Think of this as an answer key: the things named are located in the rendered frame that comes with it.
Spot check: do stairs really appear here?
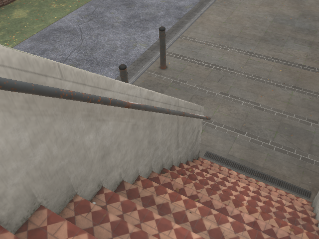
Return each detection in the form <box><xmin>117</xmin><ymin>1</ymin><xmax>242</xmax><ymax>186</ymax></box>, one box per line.
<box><xmin>0</xmin><ymin>157</ymin><xmax>319</xmax><ymax>239</ymax></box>

